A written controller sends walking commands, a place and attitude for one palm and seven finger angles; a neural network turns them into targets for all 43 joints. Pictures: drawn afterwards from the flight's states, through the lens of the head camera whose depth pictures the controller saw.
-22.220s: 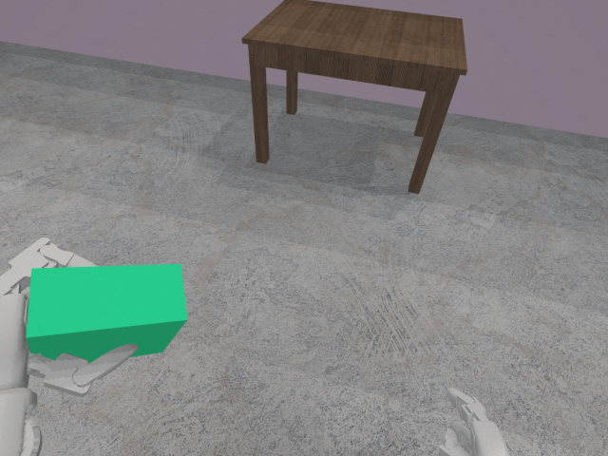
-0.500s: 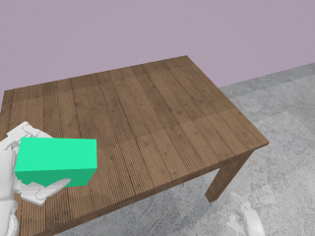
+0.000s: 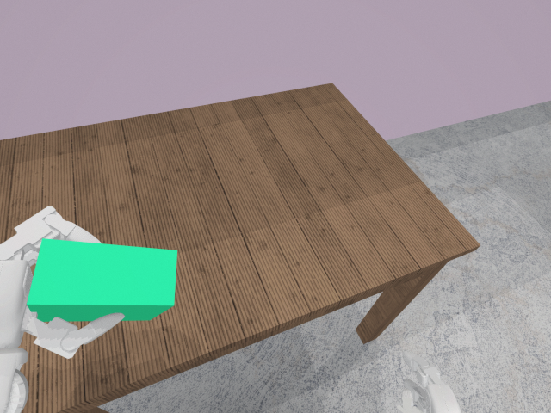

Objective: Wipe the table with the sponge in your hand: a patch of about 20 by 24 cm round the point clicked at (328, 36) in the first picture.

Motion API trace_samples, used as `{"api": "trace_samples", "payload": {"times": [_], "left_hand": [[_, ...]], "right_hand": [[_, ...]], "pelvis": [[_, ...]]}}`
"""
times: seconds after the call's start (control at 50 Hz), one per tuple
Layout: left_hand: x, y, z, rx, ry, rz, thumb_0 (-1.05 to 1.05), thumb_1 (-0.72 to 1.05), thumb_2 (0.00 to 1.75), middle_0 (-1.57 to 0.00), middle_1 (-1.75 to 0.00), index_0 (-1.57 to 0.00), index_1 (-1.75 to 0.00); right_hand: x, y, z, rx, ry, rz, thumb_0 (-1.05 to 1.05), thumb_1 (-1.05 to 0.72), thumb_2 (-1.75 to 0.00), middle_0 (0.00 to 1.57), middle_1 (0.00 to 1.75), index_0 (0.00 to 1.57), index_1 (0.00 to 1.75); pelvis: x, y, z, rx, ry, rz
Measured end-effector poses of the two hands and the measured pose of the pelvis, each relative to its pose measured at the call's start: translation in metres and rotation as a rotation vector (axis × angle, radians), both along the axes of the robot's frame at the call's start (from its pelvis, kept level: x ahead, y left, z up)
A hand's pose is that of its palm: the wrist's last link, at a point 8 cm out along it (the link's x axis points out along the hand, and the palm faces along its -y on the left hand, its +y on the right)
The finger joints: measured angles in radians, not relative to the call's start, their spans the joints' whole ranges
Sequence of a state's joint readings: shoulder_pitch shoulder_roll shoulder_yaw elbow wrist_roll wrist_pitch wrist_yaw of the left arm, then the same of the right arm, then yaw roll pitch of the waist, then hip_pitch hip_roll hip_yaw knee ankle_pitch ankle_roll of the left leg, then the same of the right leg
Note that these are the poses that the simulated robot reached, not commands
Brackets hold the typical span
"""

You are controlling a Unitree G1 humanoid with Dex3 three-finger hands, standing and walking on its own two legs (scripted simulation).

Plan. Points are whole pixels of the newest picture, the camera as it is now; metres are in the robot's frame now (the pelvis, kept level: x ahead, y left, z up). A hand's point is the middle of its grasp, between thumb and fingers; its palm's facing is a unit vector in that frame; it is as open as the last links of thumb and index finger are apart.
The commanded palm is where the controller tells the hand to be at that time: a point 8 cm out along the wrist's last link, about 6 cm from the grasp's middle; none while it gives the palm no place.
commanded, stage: come to a stop and stand still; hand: left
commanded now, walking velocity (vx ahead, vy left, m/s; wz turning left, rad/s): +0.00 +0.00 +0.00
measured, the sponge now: (125, 287) +0.23 +0.20 +0.11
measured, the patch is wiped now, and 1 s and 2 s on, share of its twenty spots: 0.00 0.00 0.00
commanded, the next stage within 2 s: look again from close up in 0.58 s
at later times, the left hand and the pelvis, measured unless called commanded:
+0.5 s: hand (45, 271) +0.22 +0.26 +0.15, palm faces +0.37 -0.86 -0.36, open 10.2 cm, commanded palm +0.16 +0.29 +0.17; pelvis +0.01 +0.01 +0.00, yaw +1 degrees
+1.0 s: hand (70, 280) +0.21 +0.24 +0.15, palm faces +0.34 -0.85 -0.39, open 10.2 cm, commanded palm +0.16 +0.27 +0.17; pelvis +0.00 -0.01 +0.00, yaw +1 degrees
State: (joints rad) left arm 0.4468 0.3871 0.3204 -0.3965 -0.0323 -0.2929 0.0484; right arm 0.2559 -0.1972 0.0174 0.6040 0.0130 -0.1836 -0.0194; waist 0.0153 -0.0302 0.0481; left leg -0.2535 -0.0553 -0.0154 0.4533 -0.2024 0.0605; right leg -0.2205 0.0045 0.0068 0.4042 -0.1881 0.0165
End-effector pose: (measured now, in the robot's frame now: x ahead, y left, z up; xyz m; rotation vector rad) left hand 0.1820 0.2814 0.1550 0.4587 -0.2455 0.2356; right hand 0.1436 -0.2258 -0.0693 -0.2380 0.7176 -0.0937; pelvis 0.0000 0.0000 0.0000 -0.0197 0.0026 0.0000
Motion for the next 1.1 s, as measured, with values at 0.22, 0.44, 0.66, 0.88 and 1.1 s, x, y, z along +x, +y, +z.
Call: {"api": "trace_samples", "payload": {"times": [0.22,0.44,0.66,0.88,1.1], "left_hand": [[0.006,0.025,0.021,-0.003,-0.132,0.067,-0.01,-0.5,1.03,-0.76,-1.32,-0.73,-1.33],[0.002,0.025,0.01,-0.031,-0.064,0.072,-0.01,-0.5,1.03,-0.76,-1.32,-0.73,-1.33],[-0.006,0.016,0.013,-0.028,-0.065,0.09,-0.01,-0.5,1.03,-0.76,-1.32,-0.73,-1.33],[-0.006,0.002,0.013,-0.007,-0.027,0.067,-0.01,-0.5,1.03,-0.76,-1.32,-0.73,-1.33],[-0.007,-0.006,0.012,-0.014,-0.009,0.079,-0.01,-0.5,1.03,-0.76,-1.32,-0.73,-1.33]], "right_hand": [[0.041,0.026,0.011,-0.006,-0.049,0.082,0.01,-0.9,-0.9,0.2,0.3,0.2,0.3],[0.058,0.036,0.022,0.006,-0.106,0.086,0.01,-0.9,-0.9,0.2,0.3,0.2,0.3],[0.028,0.02,0.009,-0.001,-0.036,0.052,0.01,-0.9,-0.9,0.2,0.3,0.2,0.3],[0.01,-0.002,0.003,-0.004,-0.011,-0.001,0.01,-0.9,-0.9,0.2,0.3,0.2,0.3],[0.018,-0.012,0.007,-0.013,-0.037,-0.002,0.01,-0.9,-0.9,0.2,0.3,0.2,0.3]], "pelvis": [[0.011,0.009,0.0,-0.007,-0.002,0.017],[0.008,0.011,0.001,-0.008,-0.001,0.014],[0.001,0.006,0.002,-0.008,-0.007,0.017],[-0.002,-0.004,0.003,-0.007,-0.006,0.013],[-0.001,-0.01,0.003,-0.007,-0.003,0.01]]}}
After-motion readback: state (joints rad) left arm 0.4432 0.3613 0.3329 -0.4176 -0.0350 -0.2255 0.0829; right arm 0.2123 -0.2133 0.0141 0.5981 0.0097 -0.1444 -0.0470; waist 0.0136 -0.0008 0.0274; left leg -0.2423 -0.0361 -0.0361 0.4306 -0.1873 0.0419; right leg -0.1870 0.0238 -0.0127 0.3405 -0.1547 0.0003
